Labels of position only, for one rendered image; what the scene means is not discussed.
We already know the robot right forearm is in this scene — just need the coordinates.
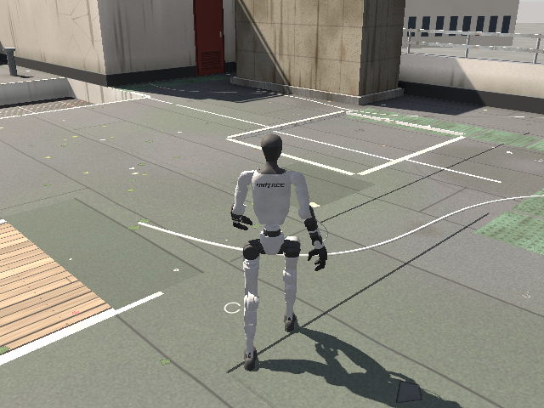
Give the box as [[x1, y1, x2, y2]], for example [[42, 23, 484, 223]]
[[304, 206, 324, 249]]

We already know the humanoid robot torso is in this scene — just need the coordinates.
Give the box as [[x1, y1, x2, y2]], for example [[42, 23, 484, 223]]
[[252, 167, 292, 255]]

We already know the robot left thigh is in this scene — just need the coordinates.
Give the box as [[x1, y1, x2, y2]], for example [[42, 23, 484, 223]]
[[243, 239, 260, 311]]

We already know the right robot upper arm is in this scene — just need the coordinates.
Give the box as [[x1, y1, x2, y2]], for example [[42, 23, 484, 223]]
[[289, 171, 312, 219]]

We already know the robot left hand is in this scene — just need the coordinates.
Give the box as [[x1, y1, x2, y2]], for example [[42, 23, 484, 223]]
[[233, 215, 252, 230]]

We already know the robot left forearm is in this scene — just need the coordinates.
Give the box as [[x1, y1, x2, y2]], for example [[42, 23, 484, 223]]
[[230, 203, 242, 224]]

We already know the left robot upper arm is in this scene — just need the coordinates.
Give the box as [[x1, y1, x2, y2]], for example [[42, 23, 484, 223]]
[[232, 170, 255, 215]]

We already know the robot right hand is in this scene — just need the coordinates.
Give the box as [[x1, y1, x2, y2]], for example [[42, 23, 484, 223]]
[[308, 246, 327, 271]]

